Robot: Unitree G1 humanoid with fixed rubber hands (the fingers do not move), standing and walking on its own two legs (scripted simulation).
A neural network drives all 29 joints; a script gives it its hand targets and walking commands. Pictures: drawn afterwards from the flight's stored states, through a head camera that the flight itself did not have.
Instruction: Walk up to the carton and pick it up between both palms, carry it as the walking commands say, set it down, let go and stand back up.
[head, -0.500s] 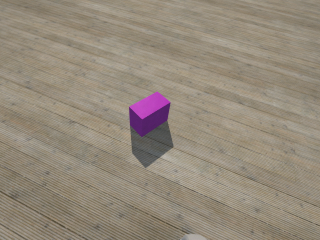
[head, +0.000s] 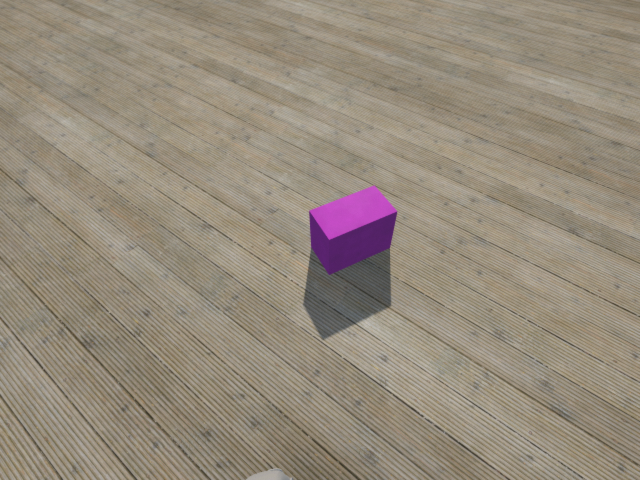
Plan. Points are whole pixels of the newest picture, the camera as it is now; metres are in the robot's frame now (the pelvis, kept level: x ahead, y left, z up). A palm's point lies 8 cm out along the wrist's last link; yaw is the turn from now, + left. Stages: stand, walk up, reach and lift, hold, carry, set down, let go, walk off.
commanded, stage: walk up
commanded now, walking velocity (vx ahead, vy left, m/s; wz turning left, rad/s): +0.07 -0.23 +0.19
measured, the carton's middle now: (351, 230) +1.02 -0.09 -0.66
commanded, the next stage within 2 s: none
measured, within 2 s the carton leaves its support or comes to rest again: neither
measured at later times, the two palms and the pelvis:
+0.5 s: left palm out of the picture +0.14 +0.10 -0.13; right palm out of the picture +0.04 -0.42 -0.15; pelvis +0.05 -0.17 -0.01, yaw +6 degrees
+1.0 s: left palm out of the picture +0.03 -0.09 -0.16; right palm out of the picture +0.23 -0.53 -0.10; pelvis +0.10 -0.31 +0.00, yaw +13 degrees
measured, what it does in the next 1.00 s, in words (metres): steps to the right: left foot, then right foot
